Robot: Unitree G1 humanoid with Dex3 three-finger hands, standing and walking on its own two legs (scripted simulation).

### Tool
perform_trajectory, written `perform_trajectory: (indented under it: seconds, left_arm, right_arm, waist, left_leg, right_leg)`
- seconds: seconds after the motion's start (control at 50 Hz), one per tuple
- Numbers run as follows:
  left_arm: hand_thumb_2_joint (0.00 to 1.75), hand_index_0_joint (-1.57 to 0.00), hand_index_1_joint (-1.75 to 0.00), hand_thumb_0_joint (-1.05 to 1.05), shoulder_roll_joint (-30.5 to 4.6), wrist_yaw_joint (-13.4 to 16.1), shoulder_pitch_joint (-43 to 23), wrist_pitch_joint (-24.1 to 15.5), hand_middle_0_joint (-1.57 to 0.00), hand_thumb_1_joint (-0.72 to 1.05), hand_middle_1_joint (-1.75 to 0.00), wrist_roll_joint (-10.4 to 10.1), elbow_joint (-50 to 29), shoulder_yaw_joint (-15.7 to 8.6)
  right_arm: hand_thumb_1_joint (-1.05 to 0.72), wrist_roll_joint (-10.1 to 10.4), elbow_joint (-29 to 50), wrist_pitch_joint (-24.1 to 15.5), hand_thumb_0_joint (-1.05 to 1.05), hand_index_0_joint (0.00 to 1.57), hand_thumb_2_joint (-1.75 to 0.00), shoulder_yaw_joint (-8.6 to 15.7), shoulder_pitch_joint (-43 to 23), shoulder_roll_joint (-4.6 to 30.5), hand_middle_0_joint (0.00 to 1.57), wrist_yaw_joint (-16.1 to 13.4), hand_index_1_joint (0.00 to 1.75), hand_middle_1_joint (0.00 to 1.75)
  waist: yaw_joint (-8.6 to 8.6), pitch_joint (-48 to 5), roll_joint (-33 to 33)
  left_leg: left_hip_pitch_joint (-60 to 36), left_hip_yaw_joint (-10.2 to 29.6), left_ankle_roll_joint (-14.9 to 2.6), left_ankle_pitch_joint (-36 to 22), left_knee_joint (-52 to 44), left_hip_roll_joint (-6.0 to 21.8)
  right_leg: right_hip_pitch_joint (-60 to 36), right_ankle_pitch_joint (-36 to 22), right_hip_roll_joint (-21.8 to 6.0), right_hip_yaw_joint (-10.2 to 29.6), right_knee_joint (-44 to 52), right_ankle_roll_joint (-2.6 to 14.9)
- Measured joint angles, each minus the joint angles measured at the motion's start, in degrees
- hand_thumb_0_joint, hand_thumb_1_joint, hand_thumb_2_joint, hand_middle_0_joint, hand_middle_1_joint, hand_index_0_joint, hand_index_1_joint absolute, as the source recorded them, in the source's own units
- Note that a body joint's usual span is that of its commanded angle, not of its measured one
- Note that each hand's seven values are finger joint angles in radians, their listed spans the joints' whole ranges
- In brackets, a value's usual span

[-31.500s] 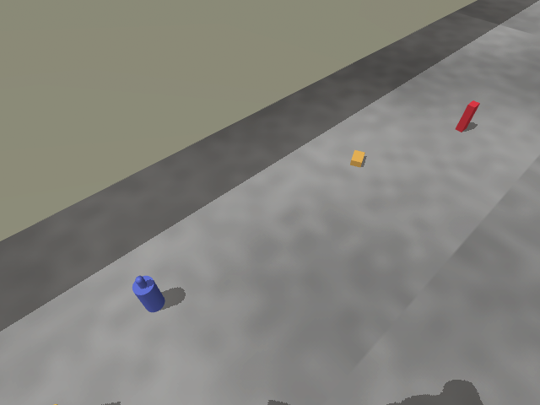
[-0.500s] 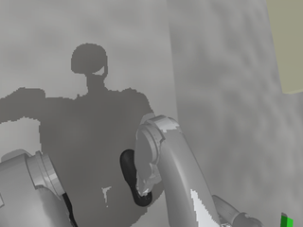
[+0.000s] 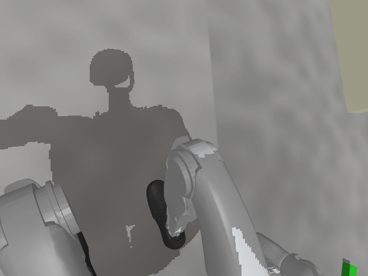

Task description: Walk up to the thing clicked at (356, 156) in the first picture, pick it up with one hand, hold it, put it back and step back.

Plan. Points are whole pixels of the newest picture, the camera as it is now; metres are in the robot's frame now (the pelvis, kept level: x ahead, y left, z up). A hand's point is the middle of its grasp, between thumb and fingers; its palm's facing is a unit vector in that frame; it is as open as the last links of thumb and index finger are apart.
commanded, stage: close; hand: left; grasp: from above
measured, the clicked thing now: out of the picture +0.42 +0.34 -0.29
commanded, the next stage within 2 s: settle in 0.56 s
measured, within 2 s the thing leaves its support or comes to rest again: leaves its support in 1.00 s
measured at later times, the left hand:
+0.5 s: hand out of the picture +0.40 +0.34 -0.25, palm faces -0.40 -0.19 -0.90, open 11.8 cm
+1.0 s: hand out of the picture +0.41 +0.35 -0.25, palm faces -0.38 -0.22 -0.90, open 11.7 cm
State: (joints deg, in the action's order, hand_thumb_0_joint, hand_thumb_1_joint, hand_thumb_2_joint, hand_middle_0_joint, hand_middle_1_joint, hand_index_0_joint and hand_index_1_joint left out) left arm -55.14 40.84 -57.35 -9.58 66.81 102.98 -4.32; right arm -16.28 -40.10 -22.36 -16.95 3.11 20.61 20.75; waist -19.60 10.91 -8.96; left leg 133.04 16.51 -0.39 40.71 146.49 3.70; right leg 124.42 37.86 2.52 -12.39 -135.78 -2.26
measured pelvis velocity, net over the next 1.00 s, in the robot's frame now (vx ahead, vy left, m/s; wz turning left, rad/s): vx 0.00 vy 0.00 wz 0.01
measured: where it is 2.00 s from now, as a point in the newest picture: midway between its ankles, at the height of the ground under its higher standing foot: (128, 247)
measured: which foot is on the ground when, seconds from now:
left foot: down 0.00-1.00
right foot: down 0.00-1.00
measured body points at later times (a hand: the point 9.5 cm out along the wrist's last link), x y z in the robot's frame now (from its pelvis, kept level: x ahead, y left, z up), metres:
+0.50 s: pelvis +0.00 +0.00 +0.00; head +0.26 +0.14 +0.34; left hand +0.42 +0.35 -0.20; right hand +0.07 -0.24 -0.05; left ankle +0.07 +0.13 -0.27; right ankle +0.12 -0.11 -0.27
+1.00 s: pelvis +0.00 +0.00 +0.00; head +0.25 +0.14 +0.34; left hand +0.43 +0.35 -0.20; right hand +0.06 -0.24 -0.06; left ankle +0.07 +0.13 -0.27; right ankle +0.12 -0.11 -0.27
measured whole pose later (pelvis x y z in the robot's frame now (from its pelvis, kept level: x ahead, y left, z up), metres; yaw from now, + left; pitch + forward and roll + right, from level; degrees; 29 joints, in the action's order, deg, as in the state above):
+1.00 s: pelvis +0.00 +0.00 +0.00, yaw +0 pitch +26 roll -14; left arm -53.6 36.6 -54.2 -8.4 67.3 95.6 -9.7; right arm -15.8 -41.1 -19.7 -15.4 6.5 19.8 19.4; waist -19.1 8.8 -7.8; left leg 134.2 15.6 -0.4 40.2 146.3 3.6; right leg 126.0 37.6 2.4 -11.6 -136.2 -2.2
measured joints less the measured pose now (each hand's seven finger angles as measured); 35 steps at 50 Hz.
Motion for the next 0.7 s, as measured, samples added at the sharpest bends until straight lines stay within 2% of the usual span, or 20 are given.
perform_trajectory:
  seconds: [0.34, 0.7]
  left_arm:
    - [0.60, -0.47, -0.70, 0.01, -0.89, -0.31, -0.11, -0.35, -0.47, -0.18, -0.75, 0.64, -0.16, -1.38]
    - [0.48, -0.58, -0.57, 0.00, -1.36, -0.91, 0.03, -0.32, -0.60, -0.17, -0.59, 0.34, -0.66, -1.70]
  right_arm:
    - [-0.90, 0.09, -0.06, 0.97, 0.01, 0.20, -0.89, -0.30, 1.06, 0.42, 0.20, -0.92, 0.30, 0.30]
    - [-0.90, -0.18, 0.56, 1.66, 0.01, 0.20, -0.89, -0.65, 0.82, 0.27, 0.20, -1.63, 0.30, 0.30]
  waist:
    - [-0.33, 0.28, -0.24]
    - [-0.44, 0.40, -0.21]
  left_leg:
    - [-0.01, -0.25, -0.12, -0.46, -0.26, 0.14]
    - [0.08, -0.25, -0.28, -0.74, -0.01, 0.20]
  right_leg:
    - [0.17, -0.55, 0.14, 0.22, 0.19, -0.06]
    - [0.30, -0.96, 0.32, 0.27, 0.05, -0.25]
